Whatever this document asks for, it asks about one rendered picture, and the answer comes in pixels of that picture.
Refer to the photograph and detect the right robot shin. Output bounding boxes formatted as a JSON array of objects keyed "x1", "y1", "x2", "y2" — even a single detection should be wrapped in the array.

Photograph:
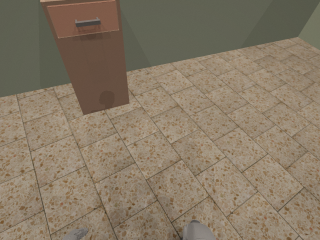
[{"x1": 190, "y1": 219, "x2": 200, "y2": 223}]

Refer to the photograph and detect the handle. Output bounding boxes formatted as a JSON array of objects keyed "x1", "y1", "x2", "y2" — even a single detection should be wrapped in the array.
[{"x1": 75, "y1": 17, "x2": 101, "y2": 27}]

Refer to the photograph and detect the right robot thigh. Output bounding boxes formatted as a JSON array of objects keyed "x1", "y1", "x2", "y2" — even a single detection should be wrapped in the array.
[{"x1": 182, "y1": 222, "x2": 217, "y2": 240}]

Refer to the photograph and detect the drawer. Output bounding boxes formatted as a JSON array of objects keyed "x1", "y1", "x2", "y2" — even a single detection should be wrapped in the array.
[{"x1": 47, "y1": 0, "x2": 118, "y2": 38}]

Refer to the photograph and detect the left robot hand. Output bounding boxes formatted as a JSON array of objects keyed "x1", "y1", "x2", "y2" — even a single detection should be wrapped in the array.
[{"x1": 62, "y1": 227, "x2": 89, "y2": 240}]

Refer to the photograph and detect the cabinet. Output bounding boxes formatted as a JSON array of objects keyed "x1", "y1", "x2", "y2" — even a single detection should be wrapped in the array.
[{"x1": 40, "y1": 0, "x2": 130, "y2": 115}]

